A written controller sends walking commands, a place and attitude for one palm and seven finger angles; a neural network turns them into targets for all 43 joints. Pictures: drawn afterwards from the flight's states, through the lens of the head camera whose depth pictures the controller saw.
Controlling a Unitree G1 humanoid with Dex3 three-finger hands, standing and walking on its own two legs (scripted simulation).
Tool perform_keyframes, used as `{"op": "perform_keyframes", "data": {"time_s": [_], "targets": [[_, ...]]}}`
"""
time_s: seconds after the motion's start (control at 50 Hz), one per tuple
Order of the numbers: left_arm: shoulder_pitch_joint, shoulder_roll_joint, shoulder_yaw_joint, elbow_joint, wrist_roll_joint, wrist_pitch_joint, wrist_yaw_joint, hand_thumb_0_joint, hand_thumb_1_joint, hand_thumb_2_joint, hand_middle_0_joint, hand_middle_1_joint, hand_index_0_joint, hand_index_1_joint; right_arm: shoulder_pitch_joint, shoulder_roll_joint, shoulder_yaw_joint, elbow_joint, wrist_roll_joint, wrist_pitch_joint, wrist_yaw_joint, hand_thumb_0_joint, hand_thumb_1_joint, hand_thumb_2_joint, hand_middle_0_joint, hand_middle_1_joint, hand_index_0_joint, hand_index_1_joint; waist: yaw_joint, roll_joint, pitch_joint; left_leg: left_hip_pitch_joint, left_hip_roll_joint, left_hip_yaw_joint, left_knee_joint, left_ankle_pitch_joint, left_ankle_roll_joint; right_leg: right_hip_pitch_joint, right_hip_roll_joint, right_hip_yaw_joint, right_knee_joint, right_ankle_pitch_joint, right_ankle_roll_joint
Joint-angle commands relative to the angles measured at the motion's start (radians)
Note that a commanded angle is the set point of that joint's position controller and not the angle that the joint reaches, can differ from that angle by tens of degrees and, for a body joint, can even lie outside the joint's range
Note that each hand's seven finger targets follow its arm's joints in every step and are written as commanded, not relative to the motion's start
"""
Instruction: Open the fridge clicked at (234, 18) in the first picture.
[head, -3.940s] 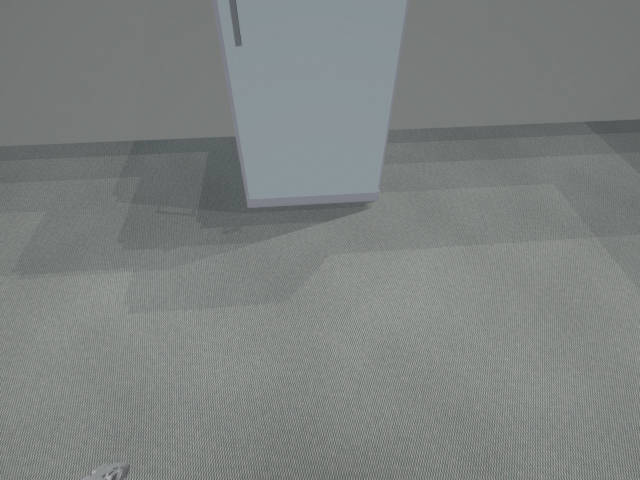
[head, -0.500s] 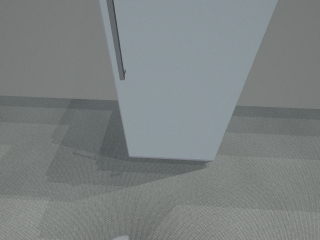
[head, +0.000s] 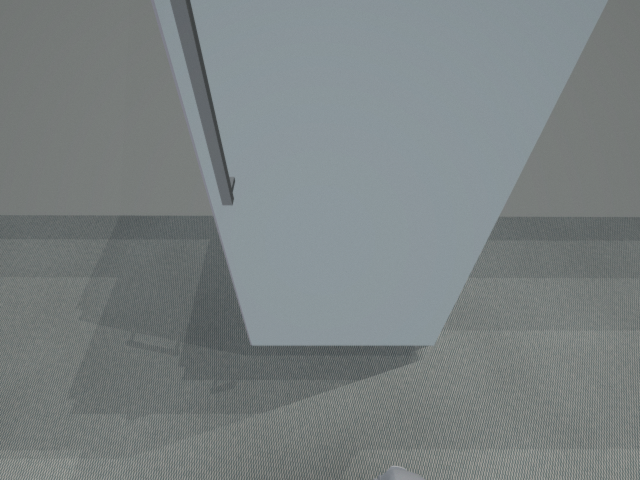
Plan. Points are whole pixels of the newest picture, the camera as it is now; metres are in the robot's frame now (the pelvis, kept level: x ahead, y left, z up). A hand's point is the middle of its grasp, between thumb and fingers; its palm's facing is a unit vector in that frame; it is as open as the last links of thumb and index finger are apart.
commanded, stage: take the last steps up to it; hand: left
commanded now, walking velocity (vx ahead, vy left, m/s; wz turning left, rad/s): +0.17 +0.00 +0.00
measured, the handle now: (204, 84) +0.58 +0.19 +0.21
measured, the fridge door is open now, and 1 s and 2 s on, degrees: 0 0 0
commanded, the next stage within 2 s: come to a stop and stand still in 0.08 s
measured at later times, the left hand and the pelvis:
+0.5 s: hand out of the picture +0.11 +0.16 -0.19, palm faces +0.09 -0.98 -0.18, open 7.3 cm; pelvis +0.09 -0.01 -0.01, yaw +0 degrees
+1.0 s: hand out of the picture +0.08 +0.14 -0.18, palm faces +0.05 -0.98 -0.17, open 7.4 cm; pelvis +0.07 -0.03 +0.00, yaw +0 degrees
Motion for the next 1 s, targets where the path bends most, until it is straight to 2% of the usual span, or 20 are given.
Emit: {"op": "perform_keyframes", "data": {"time_s": [0.0, 0.04, 0.06, 0.08, 0.1, 0.14, 0.2, 0.26, 0.34, 0.36, 0.4, 0.44, 0.46, 0.56, 0.6, 0.64, 0.68, 0.76, 0.82, 0.98], "targets": [[0.007, 0.009, -0.001, -0.052, 0.001, -0.024, -0.004, 0.0, 0.9, 0.9, -0.2, -0.3, -0.2, -0.3, 0.03, -0.153, -0.034, -0.023, 0.002, -0.005, -0.01, 0.0, -0.9, -0.9, 0.2, 0.3, 0.2, 0.3, 0.019, 0.106, 0.06, -0.107, 0.267, -0.175, -0.066, 0.175, 0.121, 0.13, 0.044, -0.036, -0.155, 0.032, -0.011], [0.146, 0.061, 0.01, -0.006, 0.005, -0.04, 0.002, 0.0, 0.9, 0.9, -0.2, -0.3, -0.2, -0.3, 0.027, -0.127, -0.028, -0.02, 0.01, -0.004, -0.005, 0.0, -0.9, -0.9, 0.2, 0.3, 0.2, 0.3, 0.081, 0.004, -0.004, -0.205, 0.183, -0.109, 0.159, 0.147, 0.062, 0.385, 0.042, -0.005, -0.288, 0.112, -0.031], [0.248, 0.141, 0.026, 0.024, 0.009, -0.054, 0.012, 0.0, 0.9, 0.9, -0.2, -0.3, -0.2, -0.3, 0.038, -0.078, -0.018, -0.036, 0.019, -0.009, 0.002, 0.0, -0.9, -0.9, 0.2, 0.3, 0.2, 0.3, 0.113, -0.186, -0.079, -0.389, 0.09, -0.025, 0.393, -0.031, 0.011, 0.573, -0.159, 0.234, -0.335, 0.177, -0.102], [0.339, 0.216, 0.035, 0.036, -0.005, -0.054, 0.016, 0.0, 0.9, 0.9, -0.2, -0.3, -0.2, -0.3, 0.018, -0.076, -0.013, -0.071, 0.022, -0.003, 0.005, 0.0, -0.9, -0.9, 0.2, 0.3, 0.2, 0.3, 0.125, -0.278, -0.115, -0.502, 0.014, -0.048, 0.646, -0.351, -0.013, 0.613, -0.33, 0.466, -0.464, 0.257, -0.207], [0.3, 0.202, 0.034, 0.033, -0.012, -0.057, 0.021, 0.0, 0.9, 0.9, -0.2, -0.3, -0.2, -0.3, -0.012, -0.095, -0.02, -0.07, 0.018, 0.008, 0.002, 0.0, -0.9, -0.9, 0.2, 0.3, 0.2, 0.3, 0.118, -0.24, -0.125, -0.504, 0.046, -0.152, 0.765, -0.336, -0.01, 0.527, -0.329, 0.491, -0.51, 0.171, -0.236], [0.142, 0.128, 0.022, -0.008, -0.01, -0.049, 0.034, 0.0, 0.9, 0.9, -0.2, -0.3, -0.2, -0.3, -0.046, -0.087, -0.028, -0.068, 0.014, 0.017, 0.007, 0.0, -0.9, -0.9, 0.2, 0.3, 0.2, 0.3, 0.064, -0.091, -0.022, -0.518, 0.111, -0.197, 0.81, -0.191, -0.011, 0.362, -0.281, 0.363, -0.55, -0.011, -0.224], [0.036, 0.056, -0.001, -0.039, 0.002, -0.051, 0.039, 0.0, 0.9, 0.9, -0.2, -0.3, -0.2, -0.3, 0.013, -0.03, -0.012, -0.04, 0.011, 0.041, 0.003, 0.0, -0.9, -0.9, 0.2, 0.3, 0.2, 0.3, -0.012, -0.075, -0.004, -0.336, 0.107, -0.174, 0.593, -0.114, -0.047, 0.167, -0.191, 0.139, -0.534, 0.256, -0.161], [0.039, 0.09, -0.005, -0.032, 0.0, -0.037, 0.041, 0.0, 0.9, 0.9, -0.2, -0.3, -0.2, -0.3, -0.006, -0.02, 0.003, -0.043, 0.02, 0.052, -0.001, 0.0, -0.9, -0.9, 0.2, 0.3, 0.2, 0.3, 0.009, -0.066, -0.035, -0.256, 0.057, -0.14, 0.395, -0.08, -0.062, 0.201, -0.157, 0.106, -0.478, 0.43, -0.165], [0.037, 0.121, 0.002, -0.025, -0.009, -0.012, 0.045, 0.0, 0.9, 0.9, -0.2, -0.3, -0.2, -0.3, -0.039, -0.076, -0.008, -0.064, 0.024, 0.062, -0.007, 0.0, -0.9, -0.9, 0.2, 0.3, 0.2, 0.3, 0.004, -0.113, -0.059, -0.167, 0.05, -0.141, 0.174, 0.044, -0.067, 0.24, -0.136, 0.094, -0.38, 0.414, -0.128], [0.041, 0.116, 0.004, -0.026, -0.013, -0.005, 0.045, 0.0, 0.9, 0.9, -0.2, -0.3, -0.2, -0.3, -0.041, -0.097, -0.013, -0.065, 0.022, 0.06, -0.008, 0.0, -0.9, -0.9, 0.2, 0.3, 0.2, 0.3, 0.001, -0.083, -0.05, -0.119, 0.06, -0.147, 0.106, 0.143, -0.06, 0.21, -0.123, 0.092, -0.345, 0.385, -0.103], [0.064, 0.088, 0.001, -0.041, -0.014, 0.011, 0.044, 0.0, 0.9, 0.9, -0.2, -0.3, -0.2, -0.3, -0.085, -0.166, -0.024, -0.096, 0.015, 0.057, -0.012, 0.0, -0.9, -0.9, 0.2, 0.3, 0.2, 0.3, 0.022, 0.061, -0.021, -0.11, 0.182, -0.242, 0.066, 0.42, -0.001, 0.158, -0.024, 0.039, -0.288, 0.193, -0.03], [0.07, 0.066, -0.006, -0.043, -0.012, 0.026, 0.044, 0.0, 0.9, 0.9, -0.2, -0.3, -0.2, -0.3, -0.142, -0.2, -0.028, -0.123, 0.014, 0.056, -0.017, 0.0, -0.9, -0.9, 0.2, 0.3, 0.2, 0.3, 0.033, 0.241, -0.01, -0.212, 0.248, -0.313, -0.035, 0.455, 0.062, 0.229, 0.039, -0.01, -0.187, -0.002, 0.008], [0.075, 0.071, -0.006, -0.041, -0.013, 0.029, 0.042, 0.0, 0.9, 0.9, -0.2, -0.3, -0.2, -0.3, -0.164, -0.198, -0.026, -0.133, 0.015, 0.056, -0.021, 0.0, -0.9, -0.9, 0.2, 0.3, 0.2, 0.3, 0.036, 0.259, -0.017, -0.205, 0.26, -0.328, -0.063, 0.469, 0.087, 0.228, 0.05, 0.003, -0.127, -0.108, 0.011], [0.127, 0.052, -0.016, -0.024, -0.01, 0.029, 0.036, 0.0, 0.9, 0.9, -0.2, -0.3, -0.2, -0.3, -0.219, -0.214, -0.039, -0.159, 0.014, 0.054, -0.026, 0.0, -0.9, -0.9, 0.2, 0.3, 0.2, 0.3, 0.037, 0.169, -0.092, -0.097, 0.264, -0.304, -0.006, 0.509, 0.132, 0.182, 0.059, 0.047, -0.092, -0.157, 0.011], [0.158, 0.054, -0.018, -0.012, -0.007, 0.022, 0.036, 0.0, 0.9, 0.9, -0.2, -0.3, -0.2, -0.3, -0.226, -0.21, -0.042, -0.16, 0.019, 0.057, -0.022, 0.0, -0.9, -0.9, 0.2, 0.3, 0.2, 0.3, 0.043, 0.121, -0.097, -0.141, 0.223, -0.276, 0.033, 0.379, 0.093, 0.254, 0.057, 0.056, -0.249, -0.017, 0.013], [0.137, 0.099, -0.02, -0.015, -0.001, 0.005, 0.04, 0.0, 0.9, 0.9, -0.2, -0.3, -0.2, -0.3, -0.217, -0.157, -0.035, -0.161, 0.028, 0.058, -0.012, 0.0, -0.9, -0.9, 0.2, 0.3, 0.2, 0.3, 0.018, -0.028, -0.073, -0.177, 0.117, -0.21, 0.099, 0.161, 0.009, 0.255, -0.032, 0.18, -0.396, 0.152, -0.019], [0.061, 0.127, -0.02, -0.033, -0.007, -0.001, 0.037, 0.0, 0.9, 0.9, -0.2, -0.3, -0.2, -0.3, -0.207, -0.128, -0.026, -0.15, 0.024, 0.077, -0.004, 0.0, -0.9, -0.9, 0.2, 0.3, 0.2, 0.3, -0.005, -0.182, -0.013, -0.149, 0.056, -0.167, 0.146, -0.013, -0.032, 0.119, -0.109, 0.243, -0.491, -0.011, -0.077], [0.053, 0.102, -0.026, -0.027, -0.011, -0.001, 0.038, 0.0, 0.9, 0.9, -0.2, -0.3, -0.2, -0.3, -0.147, -0.113, -0.011, -0.098, 0.017, 0.067, -0.003, 0.0, -0.9, -0.9, 0.2, 0.3, 0.2, 0.3, -0.015, -0.053, 0.006, -0.084, 0.082, -0.188, 0.089, 0.076, -0.021, 0.084, -0.046, 0.185, -0.492, -0.115, -0.057], [0.069, 0.1, -0.025, -0.017, -0.011, 0.007, 0.038, 0.0, 0.9, 0.9, -0.2, -0.3, -0.2, -0.3, -0.143, -0.132, -0.008, -0.083, 0.015, 0.069, -0.002, 0.0, -0.9, -0.9, 0.2, 0.3, 0.2, 0.3, -0.002, -0.041, 0.05, -0.131, 0.087, -0.197, 0.053, -0.011, -0.025, 0.072, -0.028, 0.182, -0.526, -0.269, -0.041], [0.11, 0.076, -0.027, 0.021, -0.017, 0.004, 0.038, 0.0, 0.9, 0.9, -0.2, -0.3, -0.2, -0.3, -0.065, -0.109, 0.009, -0.037, 0.012, 0.055, -0.009, 0.0, -0.9, -0.9, 0.2, 0.3, 0.2, 0.3, 0.017, 0.043, 0.06, -0.198, 0.093, -0.219, -0.021, -0.02, -0.024, 0.173, -0.004, 0.146, -0.498, -0.177, -0.034]]}}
